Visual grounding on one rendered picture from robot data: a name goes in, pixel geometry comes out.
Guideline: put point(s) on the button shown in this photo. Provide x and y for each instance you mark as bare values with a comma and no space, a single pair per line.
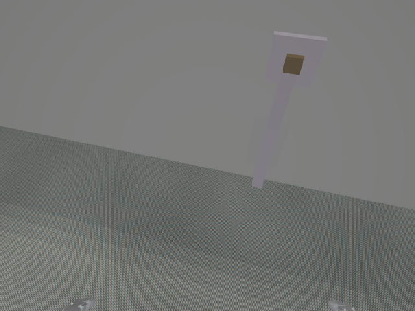
293,64

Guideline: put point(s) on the panel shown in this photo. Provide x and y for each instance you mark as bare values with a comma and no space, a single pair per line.
283,43

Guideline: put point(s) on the robot left hand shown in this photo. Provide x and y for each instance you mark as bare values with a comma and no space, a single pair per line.
80,304

